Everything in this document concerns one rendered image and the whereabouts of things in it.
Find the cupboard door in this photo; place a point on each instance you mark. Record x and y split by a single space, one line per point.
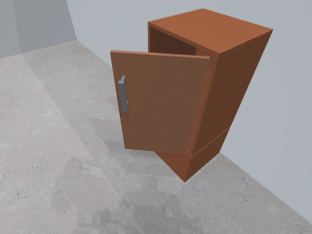
163 92

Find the handle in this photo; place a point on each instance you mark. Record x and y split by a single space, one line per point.
122 94

